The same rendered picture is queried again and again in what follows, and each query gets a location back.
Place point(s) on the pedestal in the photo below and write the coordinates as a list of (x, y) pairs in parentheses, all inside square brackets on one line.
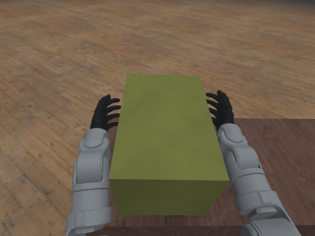
[(286, 152)]

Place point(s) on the carton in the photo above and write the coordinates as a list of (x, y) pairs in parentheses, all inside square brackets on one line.
[(167, 158)]

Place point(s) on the right robot upper arm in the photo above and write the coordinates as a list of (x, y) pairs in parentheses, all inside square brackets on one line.
[(268, 227)]

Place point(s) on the robot left hand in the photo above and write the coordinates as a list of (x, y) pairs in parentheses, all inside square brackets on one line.
[(101, 118)]

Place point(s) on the robot right hand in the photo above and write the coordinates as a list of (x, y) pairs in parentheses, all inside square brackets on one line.
[(223, 109)]

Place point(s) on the robot right forearm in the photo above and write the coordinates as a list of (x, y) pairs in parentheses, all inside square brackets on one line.
[(254, 196)]

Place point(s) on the robot left forearm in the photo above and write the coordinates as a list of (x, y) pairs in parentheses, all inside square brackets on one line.
[(90, 209)]

